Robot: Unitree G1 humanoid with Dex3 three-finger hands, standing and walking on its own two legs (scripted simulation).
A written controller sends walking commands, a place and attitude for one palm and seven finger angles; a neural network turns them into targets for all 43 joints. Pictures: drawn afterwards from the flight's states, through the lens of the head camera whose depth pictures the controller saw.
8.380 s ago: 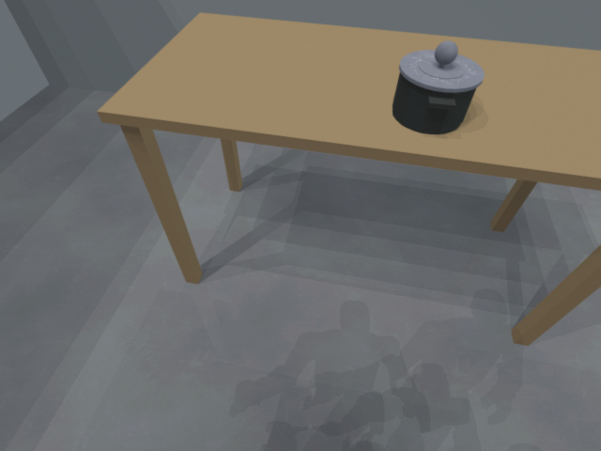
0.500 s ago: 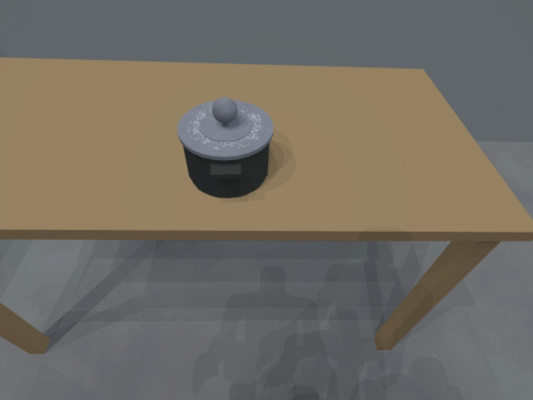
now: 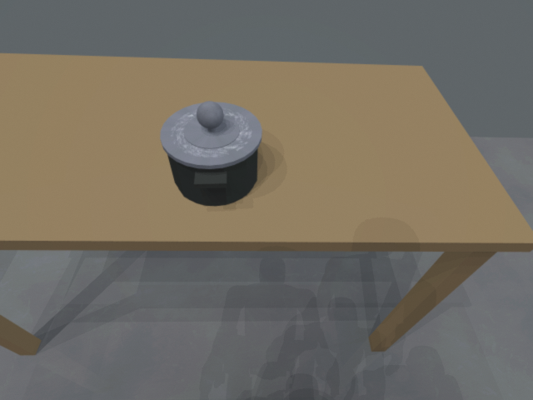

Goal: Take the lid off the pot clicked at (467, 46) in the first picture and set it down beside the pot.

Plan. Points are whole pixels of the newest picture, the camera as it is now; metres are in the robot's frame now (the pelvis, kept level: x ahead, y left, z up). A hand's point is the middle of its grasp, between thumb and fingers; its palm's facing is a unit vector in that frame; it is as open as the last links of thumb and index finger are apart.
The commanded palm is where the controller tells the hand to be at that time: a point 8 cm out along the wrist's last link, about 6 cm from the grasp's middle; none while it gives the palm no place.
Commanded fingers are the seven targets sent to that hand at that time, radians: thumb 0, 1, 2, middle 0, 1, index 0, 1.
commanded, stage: look again from close up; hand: left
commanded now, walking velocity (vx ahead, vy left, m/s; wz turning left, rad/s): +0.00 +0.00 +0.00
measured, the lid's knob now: (210, 115) +0.51 +0.14 +0.15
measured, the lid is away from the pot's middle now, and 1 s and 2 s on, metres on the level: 0.00 0.00 0.00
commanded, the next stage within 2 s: lift the closed hand beside the body in 0.78 s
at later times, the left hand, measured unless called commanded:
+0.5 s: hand out of the picture +0.03 +0.15 -0.18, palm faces +0.03 -0.98 -0.18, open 7.4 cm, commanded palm none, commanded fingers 0.00 0.90 0.90 -0.20 -0.30 -0.20 -0.30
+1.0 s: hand out of the picture +0.10 +0.18 -0.13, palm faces +0.13 -0.94 -0.31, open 7.0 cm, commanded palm +0.12 +0.20 -0.05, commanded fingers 0.00 0.90 0.90 -0.51 -0.64 -0.51 -0.64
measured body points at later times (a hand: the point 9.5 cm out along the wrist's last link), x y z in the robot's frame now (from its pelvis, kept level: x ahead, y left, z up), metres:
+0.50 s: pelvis +0.03 -0.01 +0.00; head +0.05 +0.00 +0.45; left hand +0.03 +0.20 -0.16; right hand +0.01 -0.22 -0.16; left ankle +0.02 +0.07 -0.74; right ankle +0.00 -0.14 -0.74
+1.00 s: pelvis +0.04 -0.01 +0.00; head +0.05 -0.01 +0.45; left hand +0.09 +0.23 -0.11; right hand +0.06 -0.24 -0.14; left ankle +0.02 +0.07 -0.74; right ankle +0.00 -0.14 -0.74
